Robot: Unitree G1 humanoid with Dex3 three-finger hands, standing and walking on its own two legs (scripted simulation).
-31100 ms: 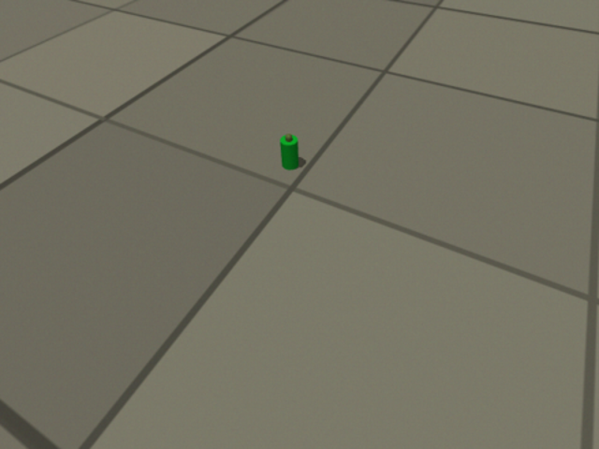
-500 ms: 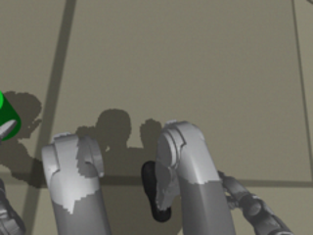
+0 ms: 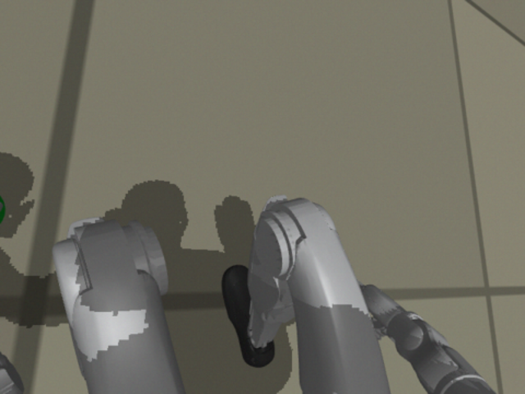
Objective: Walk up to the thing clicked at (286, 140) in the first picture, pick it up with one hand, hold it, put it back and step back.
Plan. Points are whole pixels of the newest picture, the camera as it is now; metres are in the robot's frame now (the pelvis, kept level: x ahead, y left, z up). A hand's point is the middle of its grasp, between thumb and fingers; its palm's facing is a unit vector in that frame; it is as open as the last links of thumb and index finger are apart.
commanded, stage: lower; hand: left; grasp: from the side
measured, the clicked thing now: out of the picture +0.38 +0.33 -0.18
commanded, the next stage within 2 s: loosen in 0.16 s
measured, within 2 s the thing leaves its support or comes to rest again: rests again in 0.84 s
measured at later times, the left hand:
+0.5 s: hand out of the picture +0.38 +0.34 -0.18, palm faces +0.53 -0.85 -0.02, open 11.7 cm
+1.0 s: hand out of the picture +0.38 +0.34 -0.17, palm faces +0.52 -0.86 +0.00, open 17.4 cm
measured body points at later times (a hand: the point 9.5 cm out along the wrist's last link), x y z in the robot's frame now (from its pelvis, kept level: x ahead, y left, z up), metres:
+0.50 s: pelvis -0.01 +0.00 +0.00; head +0.22 +0.19 +0.34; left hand +0.35 +0.38 -0.17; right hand +0.18 -0.24 -0.04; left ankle +0.08 +0.13 -0.25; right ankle +0.13 -0.12 -0.25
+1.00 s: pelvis -0.01 +0.01 +0.00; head +0.20 +0.20 +0.34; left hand +0.35 +0.39 -0.17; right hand +0.18 -0.23 -0.04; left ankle +0.08 +0.13 -0.25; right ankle +0.13 -0.12 -0.25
